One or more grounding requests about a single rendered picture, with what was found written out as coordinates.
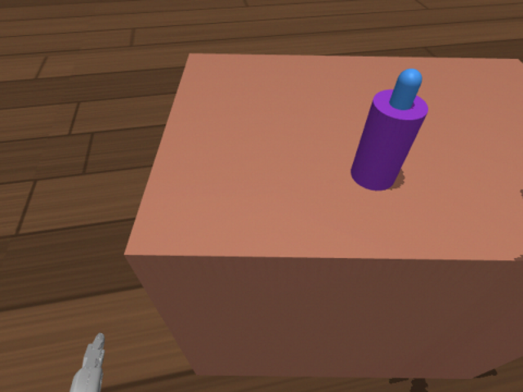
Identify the left robot hand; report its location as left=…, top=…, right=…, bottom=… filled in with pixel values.
left=70, top=333, right=105, bottom=392

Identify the bottle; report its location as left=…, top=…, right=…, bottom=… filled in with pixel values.
left=351, top=69, right=428, bottom=191

